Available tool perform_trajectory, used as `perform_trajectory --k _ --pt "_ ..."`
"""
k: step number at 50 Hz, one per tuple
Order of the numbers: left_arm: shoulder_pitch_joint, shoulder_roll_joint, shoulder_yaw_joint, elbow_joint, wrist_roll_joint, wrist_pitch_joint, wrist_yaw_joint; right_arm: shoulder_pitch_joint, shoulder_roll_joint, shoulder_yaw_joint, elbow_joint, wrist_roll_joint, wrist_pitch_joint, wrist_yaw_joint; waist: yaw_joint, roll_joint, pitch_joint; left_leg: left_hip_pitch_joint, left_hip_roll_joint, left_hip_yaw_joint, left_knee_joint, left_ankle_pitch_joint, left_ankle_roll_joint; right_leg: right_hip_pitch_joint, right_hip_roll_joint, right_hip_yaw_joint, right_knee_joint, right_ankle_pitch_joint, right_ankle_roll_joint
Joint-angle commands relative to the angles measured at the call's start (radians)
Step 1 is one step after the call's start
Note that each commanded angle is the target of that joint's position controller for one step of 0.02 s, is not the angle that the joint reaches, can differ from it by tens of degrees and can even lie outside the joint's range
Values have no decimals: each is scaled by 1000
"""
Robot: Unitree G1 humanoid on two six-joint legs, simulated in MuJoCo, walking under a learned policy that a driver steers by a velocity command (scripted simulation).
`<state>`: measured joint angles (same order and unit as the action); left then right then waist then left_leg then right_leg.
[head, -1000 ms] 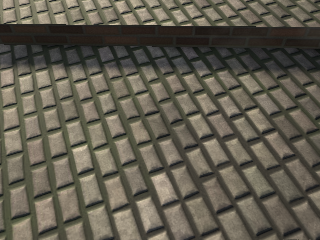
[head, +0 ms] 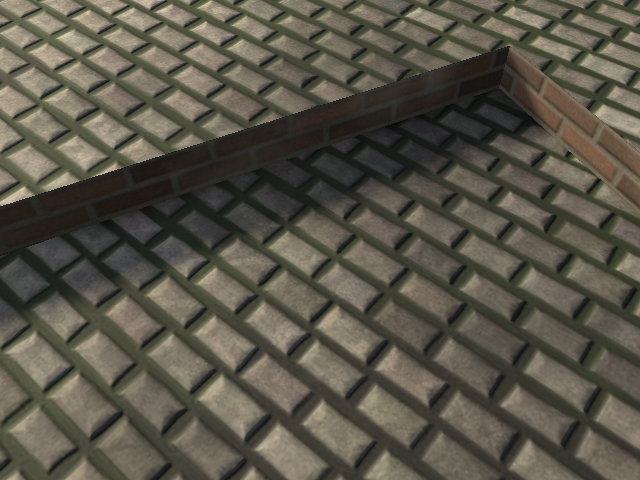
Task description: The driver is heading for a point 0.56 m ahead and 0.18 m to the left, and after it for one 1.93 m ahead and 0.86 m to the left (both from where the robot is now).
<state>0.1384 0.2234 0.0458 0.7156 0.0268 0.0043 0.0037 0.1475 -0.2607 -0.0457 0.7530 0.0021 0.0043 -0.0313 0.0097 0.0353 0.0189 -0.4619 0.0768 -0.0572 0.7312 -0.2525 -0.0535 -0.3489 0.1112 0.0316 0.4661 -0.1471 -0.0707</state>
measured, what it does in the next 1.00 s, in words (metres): steps on the spot, turning left: left foot, then left foot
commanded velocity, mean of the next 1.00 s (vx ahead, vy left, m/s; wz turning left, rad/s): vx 0.02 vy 0.00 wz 0.41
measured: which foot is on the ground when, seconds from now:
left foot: up 0.00-0.02, down 0.04-0.26, up 0.28-0.58, down 0.60-1.00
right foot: down 0.00-0.60, up 0.62-1.00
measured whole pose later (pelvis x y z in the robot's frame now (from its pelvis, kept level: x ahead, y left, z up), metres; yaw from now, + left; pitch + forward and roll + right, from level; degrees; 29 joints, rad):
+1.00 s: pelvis +0.02 +0.08 +0.01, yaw +28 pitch +2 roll -1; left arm 0.16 0.28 0.07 0.76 -0.02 0.01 0.01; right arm 0.18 -0.27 -0.04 0.64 0.00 0.01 -0.01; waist -0.01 -0.01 -0.01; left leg -0.29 -0.08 -0.10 0.49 -0.24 0.07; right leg -0.39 -0.01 0.03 0.72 -0.36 0.05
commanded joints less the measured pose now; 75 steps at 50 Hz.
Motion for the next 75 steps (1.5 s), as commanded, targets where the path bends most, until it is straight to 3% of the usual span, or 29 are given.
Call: perform_trajectory --k 1,3,4,8,11,13,15,16,18,22,26,29,30,31,32,33,36,45,50,53,55,56,57,58,63,67,73,74,75 --pt "-7 127 23 -35 -7 -14 2 8 -103 -25 -62 -8 -10 6 -22 -125 -84 211 -31 49 -184 61 41 6 -250 184 -122 -122 -105" --pt "78 138 30 -26 1 -17 15 -27 -200 -41 -96 -20 -9 6 46 18 -73 222 67 -81 -219 327 96 4 -157 122 -10 -191 -19" --pt "60 125 32 -32 0 -17 21 -24 -216 -56 -84 -4 -6 8 48 142 -64 150 80 -144 -273 203 144 27 -81 3 39 -187 25" --pt "-17 104 44 -56 -12 8 32 -9 -182 -58 -102 -1 -14 5 8 199 -47 132 133 -323 -345 166 214 20 -49 -31 166 -144 42" --pt "23 97 53 -53 -16 2 22 -25 -166 -60 -131 10 -10 -2 20 146 -107 139 84 -307 -257 237 191 102 -88 -7 97 -59 16" --pt "38 135 73 -45 -13 7 20 -16 -146 -58 -152 19 -1 -1 8 -46 -117 17 -22 -169 -129 124 113 199 -178 65 8 -9 -30" --pt "45 167 77 -55 -8 8 23 -3 -127 -55 -168 15 8 7 7 -254 -106 -133 -115 -4 154 -246 43 259 -451 333 -127 201 -195" --pt "56 160 70 -65 -3 -3 29 -13 -161 -70 -172 10 13 10 21 -205 -105 -186 -80 -22 361 -371 25 267 -532 382 -137 334 -263" --pt "-8 165 67 -79 -12 -17 39 13 -147 -77 -152 21 29 9 -16 -96 -83 -213 -43 -54 474 -307 7 252 -488 260 -124 359 -227" --pt "-26 184 74 -65 -19 1 49 -30 -84 -50 -175 26 40 21 7 -157 -82 -115 -32 46 256 -169 -15 239 -372 29 -116 345 -152" --pt "13 229 89 -48 -36 13 43 -34 -105 -53 -204 29 41 49 19 -206 -125 42 -55 114 3 -122 11 256 -408 -23 -74 351 -134" --pt "45 198 83 -22 -57 8 34 66 -140 -77 -174 16 48 47 -26 -134 -124 277 -103 124 -284 123 89 139 -365 -112 83 148 -17" --pt "60 149 70 -28 -22 6 26 103 -238 -104 -182 13 45 31 -16 91 -117 440 67 -133 -334 439 162 -84 -271 -203 332 -136 78" --pt "-16 124 53 -97 11 0 29 109 -325 -113 -217 -19 31 30 -35 301 -128 482 319 -494 -346 695 382 -358 -127 -142 576 -556 147" --pt "-89 172 67 -104 -8 -5 33 137 -284 -104 -212 -39 8 38 -102 164 -200 456 329 -495 -378 610 451 -369 -124 12 732 -558 144" --pt "-93 181 71 -100 -29 -2 34 92 -260 -92 -202 -33 -10 38 -65 123 -149 419 263 -400 -379 524 395 -384 -140 40 758 -466 128" --pt "-38 190 81 -55 -14 10 51 -25 -190 -69 -212 11 -4 17 4 75 -114 313 141 -268 -369 455 281 -318 -147 45 706 -261 133" --pt "-54 137 48 -41 -32 4 28 26 -176 -57 -190 -6 9 2 -36 112 -127 281 97 -283 -396 121 283 -146 -132 29 360 -177 152" --pt "-59 154 39 -40 -55 -30 -7 76 -190 -46 -142 -8 -7 22 -70 134 -29 231 132 -364 -479 -339 288 -68 -124 -33 197 -247 80" --pt "25 126 29 2 -56 -61 -21 55 -181 -39 -129 5 -20 24 -14 80 -13 167 103 -308 -434 -354 255 103 -98 -69 -1 -162 8" --pt "169 160 35 47 -53 -73 -18 -7 -105 -15 -153 -7 -40 28 42 -13 -41 26 16 -183 -224 -249 180 295 -213 110 -79 -202 -60" --pt "240 270 62 69 -51 -75 -18 -29 -70 -10 -195 -9 -63 31 27 -235 -30 -167 -142 46 20 -207 99 388 -361 415 -182 -346 -171" --pt "278 276 69 65 -40 -81 -24 -97 -146 -31 -218 10 -85 27 80 -265 46 -340 -134 32 171 -344 72 401 -477 655 -276 -388 -269" --pt "271 240 57 59 -35 -89 -20 -104 -170 -42 -219 30 -100 31 71 -208 75 -412 -90 -18 259 -309 72 424 -477 646 -277 -383 -268" --pt "267 171 37 42 -51 -66 9 -144 -95 -30 -214 -2 -129 64 53 -146 30 -349 -65 25 134 -1 32 420 -308 352 -274 -11 -168" --pt "278 209 49 30 -48 -47 26 -225 -46 -13 -227 6 -128 77 75 -163 44 -106 -118 66 -105 158 -2 221 -244 252 -259 53 -133" --pt "253 228 65 10 -61 -47 24 -86 -153 -61 -205 26 -128 55 -31 -189 -13 225 -113 31 -252 161 54 171 -268 323 -104 194 -60" --pt "242 200 58 -2 -51 -49 19 30 -187 -79 -183 19 -129 44 -91 -165 -94 397 -74 10 -264 159 88 124 -210 283 64 258 -27" --pt "241 127 34 -37 -24 -50 17 215 -251 -94 -167 1 -124 31 -157 -33 -280 679 119 -188 -249 28 156 -15 -139 215 378 64 7"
